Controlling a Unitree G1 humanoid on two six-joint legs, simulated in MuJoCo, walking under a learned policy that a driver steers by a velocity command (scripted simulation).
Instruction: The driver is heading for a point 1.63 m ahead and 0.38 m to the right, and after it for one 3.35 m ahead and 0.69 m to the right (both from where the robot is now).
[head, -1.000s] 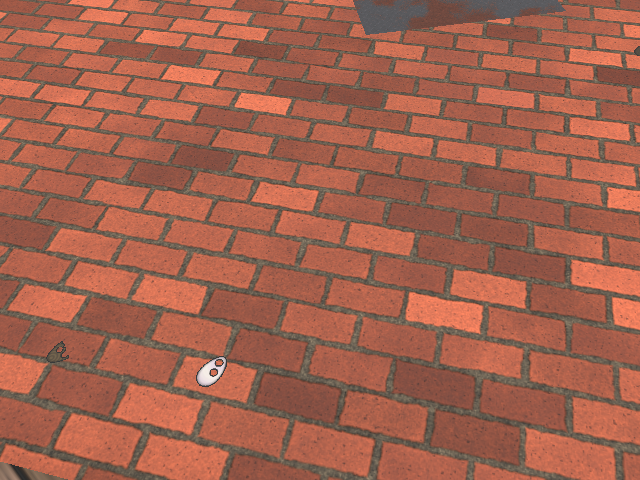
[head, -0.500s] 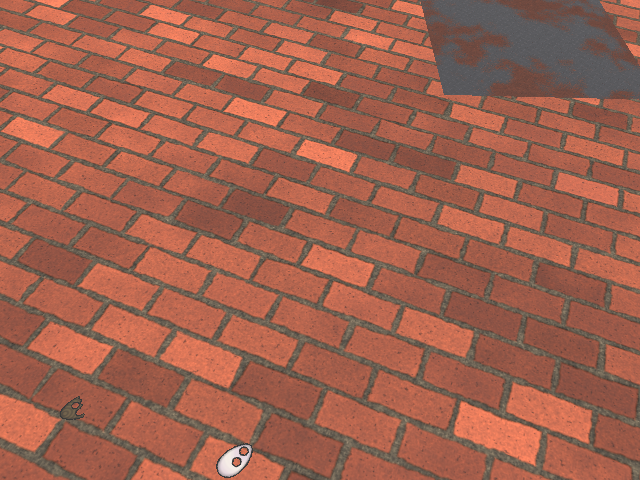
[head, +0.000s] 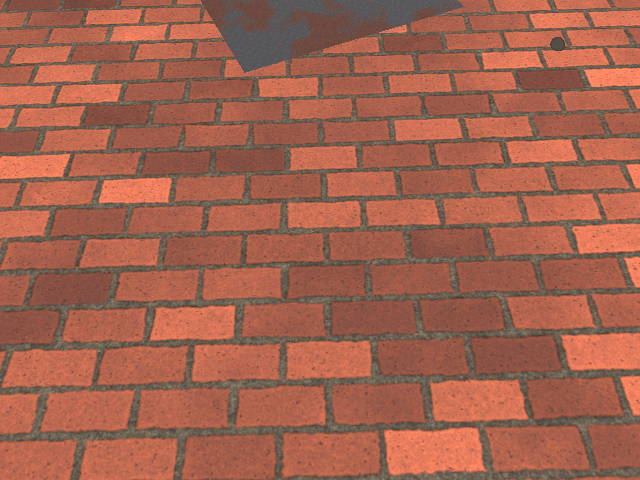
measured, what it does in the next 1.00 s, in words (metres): walks ahead, turning right: left foot, then right foot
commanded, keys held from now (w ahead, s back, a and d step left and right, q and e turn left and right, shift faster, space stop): w+e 0.76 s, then w+q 0.24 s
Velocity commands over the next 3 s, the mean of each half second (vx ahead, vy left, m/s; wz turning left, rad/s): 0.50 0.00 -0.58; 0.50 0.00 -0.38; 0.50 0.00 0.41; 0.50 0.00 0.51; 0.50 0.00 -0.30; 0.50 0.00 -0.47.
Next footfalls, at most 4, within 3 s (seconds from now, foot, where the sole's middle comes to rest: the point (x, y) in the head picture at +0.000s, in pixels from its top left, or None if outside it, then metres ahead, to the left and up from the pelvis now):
0.38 left None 0.38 0.11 -0.77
0.90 right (429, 434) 0.50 -0.21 -0.77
1.44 left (384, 296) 0.83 -0.17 -0.77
1.98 right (440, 195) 1.13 -0.36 -0.77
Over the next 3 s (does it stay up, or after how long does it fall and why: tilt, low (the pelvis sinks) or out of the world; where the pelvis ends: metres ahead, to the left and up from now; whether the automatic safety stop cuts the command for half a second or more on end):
stays up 1.47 -0.34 -0.01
